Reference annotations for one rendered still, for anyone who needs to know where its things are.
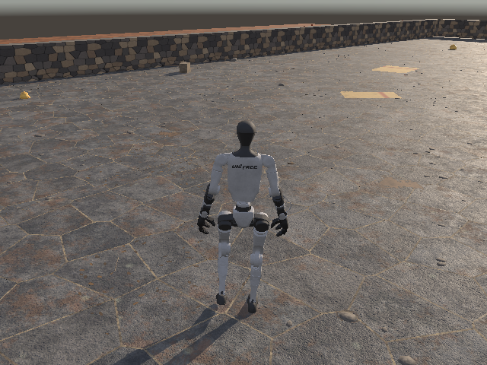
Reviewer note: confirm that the left robot upper arm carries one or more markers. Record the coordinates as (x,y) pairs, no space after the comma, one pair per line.
(216,174)

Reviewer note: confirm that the robot left forearm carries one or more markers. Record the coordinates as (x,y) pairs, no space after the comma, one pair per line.
(207,203)

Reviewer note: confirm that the left robot hand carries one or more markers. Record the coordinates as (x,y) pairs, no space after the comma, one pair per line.
(201,223)

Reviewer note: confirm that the right robot upper arm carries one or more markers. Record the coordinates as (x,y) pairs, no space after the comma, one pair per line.
(272,174)

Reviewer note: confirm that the robot right forearm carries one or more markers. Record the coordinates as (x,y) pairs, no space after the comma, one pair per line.
(280,205)

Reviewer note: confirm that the left robot foot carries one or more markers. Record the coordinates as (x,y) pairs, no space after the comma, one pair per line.
(221,299)

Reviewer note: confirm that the right robot hand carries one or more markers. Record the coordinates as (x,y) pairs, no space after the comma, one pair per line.
(283,224)

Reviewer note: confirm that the humanoid robot torso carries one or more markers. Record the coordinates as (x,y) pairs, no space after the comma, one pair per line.
(244,177)

